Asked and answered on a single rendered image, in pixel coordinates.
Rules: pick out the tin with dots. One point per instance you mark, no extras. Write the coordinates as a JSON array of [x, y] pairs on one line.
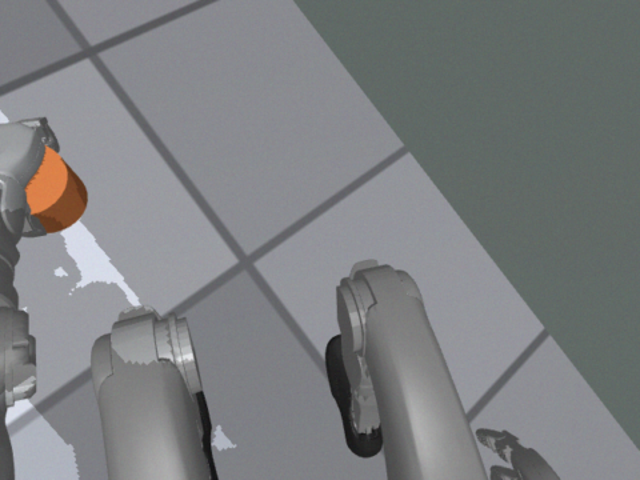
[[55, 194]]

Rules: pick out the left robot foot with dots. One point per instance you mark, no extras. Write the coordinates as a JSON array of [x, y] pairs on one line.
[[206, 440]]

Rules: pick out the right robot hand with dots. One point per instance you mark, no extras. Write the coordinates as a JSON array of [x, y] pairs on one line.
[[527, 463]]

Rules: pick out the left robot hand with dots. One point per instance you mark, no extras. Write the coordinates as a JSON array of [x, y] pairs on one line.
[[22, 149]]

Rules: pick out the left robot arm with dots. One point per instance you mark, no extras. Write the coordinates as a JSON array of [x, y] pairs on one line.
[[17, 347]]

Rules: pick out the right robot foot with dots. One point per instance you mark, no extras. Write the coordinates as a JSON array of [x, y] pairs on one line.
[[363, 445]]

